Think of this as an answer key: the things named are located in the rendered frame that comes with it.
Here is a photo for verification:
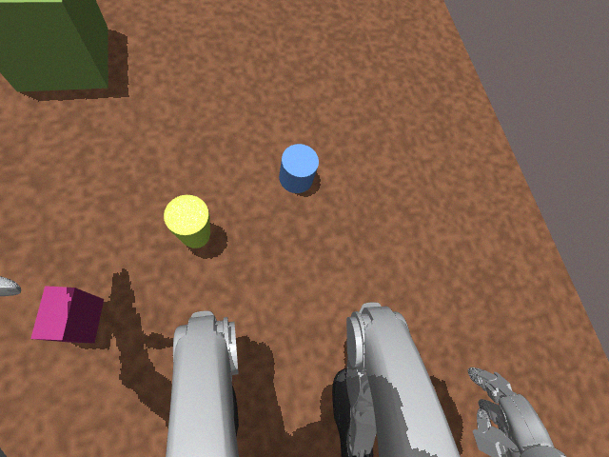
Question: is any left robot hand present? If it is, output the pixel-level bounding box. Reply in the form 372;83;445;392
0;276;21;296

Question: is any right robot hand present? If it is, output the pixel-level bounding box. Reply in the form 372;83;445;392
468;368;554;457

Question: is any right robot foot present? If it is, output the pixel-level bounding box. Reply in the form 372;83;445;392
332;368;373;457

